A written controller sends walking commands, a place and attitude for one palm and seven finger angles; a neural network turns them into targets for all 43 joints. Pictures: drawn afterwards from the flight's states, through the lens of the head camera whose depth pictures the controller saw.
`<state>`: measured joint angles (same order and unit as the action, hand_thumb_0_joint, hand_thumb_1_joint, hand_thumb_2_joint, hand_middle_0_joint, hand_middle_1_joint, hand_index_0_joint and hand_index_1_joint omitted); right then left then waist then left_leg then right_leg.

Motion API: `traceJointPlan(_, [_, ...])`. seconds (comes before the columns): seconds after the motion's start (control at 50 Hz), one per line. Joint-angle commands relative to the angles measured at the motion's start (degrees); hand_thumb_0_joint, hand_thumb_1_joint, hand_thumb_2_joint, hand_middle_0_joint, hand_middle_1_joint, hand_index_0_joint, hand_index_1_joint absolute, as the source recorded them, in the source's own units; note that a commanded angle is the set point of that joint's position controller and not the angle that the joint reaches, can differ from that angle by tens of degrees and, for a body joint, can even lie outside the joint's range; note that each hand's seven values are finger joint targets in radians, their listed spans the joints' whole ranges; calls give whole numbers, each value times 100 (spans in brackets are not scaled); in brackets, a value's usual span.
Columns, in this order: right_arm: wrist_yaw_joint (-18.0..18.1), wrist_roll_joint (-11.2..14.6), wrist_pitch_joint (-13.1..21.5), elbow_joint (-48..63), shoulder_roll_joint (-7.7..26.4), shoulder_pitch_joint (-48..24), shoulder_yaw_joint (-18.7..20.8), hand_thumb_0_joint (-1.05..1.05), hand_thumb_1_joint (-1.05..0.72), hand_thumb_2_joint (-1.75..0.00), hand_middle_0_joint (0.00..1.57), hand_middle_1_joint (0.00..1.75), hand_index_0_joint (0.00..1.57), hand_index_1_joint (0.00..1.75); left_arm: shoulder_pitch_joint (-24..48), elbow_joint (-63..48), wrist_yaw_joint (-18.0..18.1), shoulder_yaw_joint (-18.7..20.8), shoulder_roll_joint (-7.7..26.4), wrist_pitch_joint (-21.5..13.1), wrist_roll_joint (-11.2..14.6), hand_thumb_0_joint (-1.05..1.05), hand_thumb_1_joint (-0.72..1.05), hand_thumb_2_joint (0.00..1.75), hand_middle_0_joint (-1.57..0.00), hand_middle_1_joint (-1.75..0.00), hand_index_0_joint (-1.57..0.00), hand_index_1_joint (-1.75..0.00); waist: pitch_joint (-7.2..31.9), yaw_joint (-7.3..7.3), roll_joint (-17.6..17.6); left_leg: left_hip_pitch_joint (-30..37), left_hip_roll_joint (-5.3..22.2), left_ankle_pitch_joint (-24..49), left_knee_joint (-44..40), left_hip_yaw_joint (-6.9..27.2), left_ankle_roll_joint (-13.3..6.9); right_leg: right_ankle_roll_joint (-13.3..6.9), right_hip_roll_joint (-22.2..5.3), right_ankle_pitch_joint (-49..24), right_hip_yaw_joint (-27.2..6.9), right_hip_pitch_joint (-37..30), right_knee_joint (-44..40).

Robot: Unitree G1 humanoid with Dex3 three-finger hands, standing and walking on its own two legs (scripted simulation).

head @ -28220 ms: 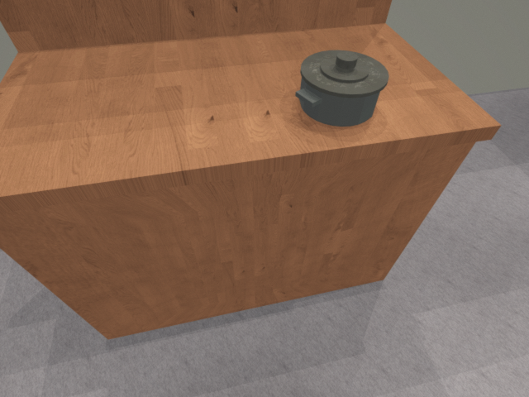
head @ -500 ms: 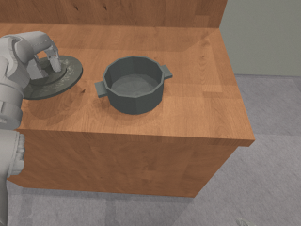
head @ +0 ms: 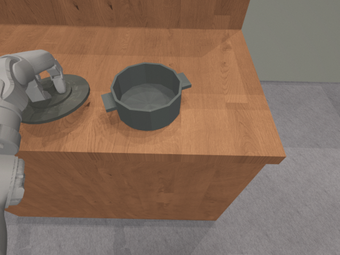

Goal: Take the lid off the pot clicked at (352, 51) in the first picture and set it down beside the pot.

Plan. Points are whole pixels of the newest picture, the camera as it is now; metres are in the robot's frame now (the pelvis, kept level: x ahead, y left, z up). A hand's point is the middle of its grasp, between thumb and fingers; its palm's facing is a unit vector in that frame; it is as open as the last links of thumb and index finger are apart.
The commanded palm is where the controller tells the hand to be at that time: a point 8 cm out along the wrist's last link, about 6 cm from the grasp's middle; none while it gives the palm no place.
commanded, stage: lower the lid onto the table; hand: left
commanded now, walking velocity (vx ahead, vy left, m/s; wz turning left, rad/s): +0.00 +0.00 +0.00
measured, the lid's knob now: (46, 87) +0.49 +0.28 +0.12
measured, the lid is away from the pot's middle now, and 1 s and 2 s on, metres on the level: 0.24 0.24 0.24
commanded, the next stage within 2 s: open the fingers wide in 0.70 s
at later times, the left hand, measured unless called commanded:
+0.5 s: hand (47, 96) +0.46 +0.27 +0.12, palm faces -0.47 -0.12 -0.88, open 5.7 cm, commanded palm +0.48 +0.27 +0.18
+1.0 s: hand (47, 97) +0.46 +0.27 +0.11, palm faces -0.42 -0.06 -0.91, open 5.7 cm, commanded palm +0.48 +0.27 +0.16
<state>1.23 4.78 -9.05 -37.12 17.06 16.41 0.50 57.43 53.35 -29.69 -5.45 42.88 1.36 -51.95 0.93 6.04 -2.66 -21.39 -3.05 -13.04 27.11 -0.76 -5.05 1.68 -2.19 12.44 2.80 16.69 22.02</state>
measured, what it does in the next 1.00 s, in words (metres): stands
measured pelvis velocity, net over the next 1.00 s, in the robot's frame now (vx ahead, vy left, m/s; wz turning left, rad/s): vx -0.01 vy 0.00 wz -0.03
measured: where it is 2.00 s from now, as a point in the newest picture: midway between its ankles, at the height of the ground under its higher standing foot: outside the picture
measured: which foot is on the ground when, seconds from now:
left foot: down 0.00-1.00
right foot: down 0.00-1.00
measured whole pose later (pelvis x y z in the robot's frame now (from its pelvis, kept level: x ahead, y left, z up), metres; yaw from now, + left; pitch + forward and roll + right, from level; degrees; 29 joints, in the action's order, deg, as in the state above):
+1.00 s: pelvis -0.01 +0.00 -0.01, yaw -2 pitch +11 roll -3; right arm 3.3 4.9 -14.2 -37.0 16.4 18.4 -0.2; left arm 58.0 59.3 -25.6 -3.9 46.0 -9.0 -53.4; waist 3.4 6.4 -2.1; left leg -30.6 -1.4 -16.5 35.6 -1.7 -4.7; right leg 1.7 -0.8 15.4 1.6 26.3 30.4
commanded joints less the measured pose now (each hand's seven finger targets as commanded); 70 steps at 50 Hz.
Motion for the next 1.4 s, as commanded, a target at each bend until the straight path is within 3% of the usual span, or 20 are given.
traceJointPlan(0.0, [33, -56, 175, 575, 934, 75, 338, 0, -90, -90, 20, 30, 20, 30, 3385, -1679, 277, 358, 1506, -40, -4, 0, 66, 104, -86, -98, -99, -103, 2554, 73, -663, 2438, 117, 2850, 59, 663, 80, -409, 571, -1395, 90, 201, -52])
traceJointPlan(0.08, [40, -77, 199, 541, 950, 172, 329, 0, -90, -90, 20, 30, 20, 30, 2963, -1457, 306, 638, 1718, -93, 41, 0, 66, 104, -86, -98, -99, -103, 2630, 21, -391, 2345, 100, 2919, 83, 697, 109, -409, 583, -1446, 81, 110, -2])
traceJointPlan(0.16, [42, -37, 131, 428, 979, 168, 329, 0, -90, -90, 20, 30, 20, 30, 3009, -859, 281, 140, 1178, -56, 98, 0, 66, 104, -86, -98, -99, -103, 2210, 101, -156, 1980, 74, 2215, 31, 591, 85, -418, 534, -1255, 131, 256, -17])
traceJointPlan(0.18, [45, -38, 128, 420, 971, 199, 315, 0, -90, -90, 20, 30, 20, 30, 3136, -794, 340, 387, 1509, -56, -28, 0, 66, 104, -86, -98, -99, -103, 2232, 61, -104, 1907, 73, 1953, -10, 591, 84, -412, 559, -1140, 117, 210, 3])
traceJointPlan(0.2, [68, -35, 114, 424, 961, 163, 296, 0, -90, -90, 20, 30, 20, 30, 3415, -813, 340, 200, 1337, -77, -46, 0, 66, 104, -86, -98, -99, -103, 2269, 96, -149, 1921, 54, 1903, -19, 602, 81, -425, 563, -1135, 138, 241, 22])
traceJointPlan(0.28, [136, -86, 180, 434, 935, 226, 284, 0, -90, -90, 20, 30, 20, 30, 3619, -946, 450, 481, 1771, -223, -137, 0, 66, 104, -86, -98, -99, -103, 2687, 62, -343, 2050, 37, 2136, 80, 581, 70, -424, 550, -1331, 51, 61, 83])
traceJointPlan(0.36, [140, -41, 185, 325, 963, 317, 270, 0, -90, -90, 20, 30, 20, 30, 2945, 106, 428, 239, 1417, -265, -68, 0, 66, 104, -86, -98, -99, -103, 2104, 101, -301, 1671, 43, 1997, 126, 515, 88, -441, 537, -1229, 117, 366, 138])
traceJointPlan(0.46, [137, -47, 134, 287, 976, 416, 279, 0, -90, -90, 20, 30, 20, 30, 3119, 202, 446, -72, 1074, -294, -101, 0, 66, 104, -86, -98, -99, -103, 2058, 183, -218, 1658, 66, 1883, 204, 503, 56, -428, 565, -1100, 143, 630, 162])
traceJointPlan(0.54, [184, -30, 114, 247, 1015, 553, 257, 0, -90, -90, 20, 30, 20, 30, 2973, 620, 470, 263, 1541, -325, -155, 0, 66, 104, -86, -98, -99, -103, 2111, 175, 206, 1243, 0, 1419, 246, 391, 0, -392, 583, -1129, 98, 417, 264])
traceJointPlan(0.66, [136, -19, 17, 240, 1022, 616, 292, 0, -90, -90, 20, 30, 20, 30, 2768, 631, 440, -34, 1117, -395, -105, 0, 66, 104, -86, -98, -99, -103, 2045, 211, -184, 1423, 80, 2060, 416, 427, 33, -403, 594, -1132, 155, 875, 360])
traceJointPlan(0.72, [134, -16, -39, 306, 1027, 644, 255, 0, -90, -90, 20, 30, 20, 30, 2480, 718, 447, 403, 1667, -435, -132, 0, 66, 104, -86, -98, -99, -103, 2103, 132, 142, 1095, 22, 1801, 471, 337, -1, -378, 609, -1243, 103, 605, 421])
traceJointPlan(0.78, [115, -6, -66, 328, 1007, 642, 273, 0, -90, -90, 20, 30, 20, 30, 2151, 881, 355, 0, 1072, -433, -21, 0, 66, 104, -86, -98, -99, -103, 1891, 193, 285, 919, 31, 1618, 502, 299, -14, -352, 598, -1137, 146, 787, 446])
traceJointPlan(0.8, [170, -67, -185, 418, 1021, 616, 299, 0, -90, -90, 20, 30, 20, 30, 2063, -34, 418, 243, 1283, -788, -48, 0, 64, 103, -84, -98, -97, -103, 1865, 160, 614, 856, 153, 1665, 531, 250, -34, -361, 616, -966, 145, 909, 417])
traceJointPlan(0.84, [222, -69, -307, 479, 1010, 542, 266, 0, -90, -90, 20, 30, 20, 30, 2027, 68, 580, 517, 1672, -968, -181, 0, 61, 101, -82, -98, -94, -102, 1950, 106, 315, 734, 100, 1406, 544, 228, -23, -417, 615, -809, 95, 858, 504])
traceJointPlan(0.86, [241, -60, -323, 474, 1002, 508, 268, 0, -90, -90, 20, 30, 20, 30, 2065, 23, 554, 329, 1424, -1028, -108, 0, 59, 99, -80, -97, -92, -102, 1873, 140, 238, 742, 124, 1437, 543, 226, -21, -438, 594, -790, 129, 965, 519])
traceJointPlan(0.96, [275, -32, -402, 476, 979, 551, 259, 0, -90, -90, 20, 30, 20, 30, 2345, -129, 652, 661, 1905, -1002, -22, 0, 51, 95, -74, -96, -84, -100, 2186, 111, -262, 901, 126, 1353, 537, 227, -23, -450, 577, -694, 96, 937, 555])
traceJointPlan(1.02, [255, -27, -407, 443, 930, 555, 264, 0, -90, -90, 20, 30, 20, 30, 2414, -150, 695, 456, 1613, -936, -97, 0, 46, 92, -70, -94, -80, -98, 2178, 130, -283, 1102, 168, 1367, 554, 304, 0, -436, 604, -551, 116, 1156, 513])
traceJointPlan(1.18, [266, -11, -399, 473, 950, 487, 224, 0, -90, -90, 20, 30, 20, 30, 2448, -123, 749, 665, 1914, -873, -109, 0, 30, 88, -62, -89, -68, -92, 2202, 96, -3, 920, 144, 1189, 518, 285, -28, -423, 590, -606, 88, 886, 491])
traceJointPlan(1.3, [269, -5, -381, 470, 944, 475, 218, 0, -90, -90, 20, 30, 20, 30, 2422, 15, 710, 464, 1648, -827, -102, 0, 19, 85, -56, -85, -60, -86, 2033, 117, 14, 871, 135, 1106, 509, 291, -18, -431, 600, -524, 111, 1000, 479])
traceJointPlan(1.38, [249, -29, -421, 561, 904, 450, 224, 0, -90, -90, 20, 30, 20, 30, 2348, -429, 754, 692, 1868, -908, -117, 0, 11, 83, -51, -82, -55, -83, 2497, 47, -263, 1208, 139, 1924, 576, 334, 7, -447, 604, -937, 94, 789, 557])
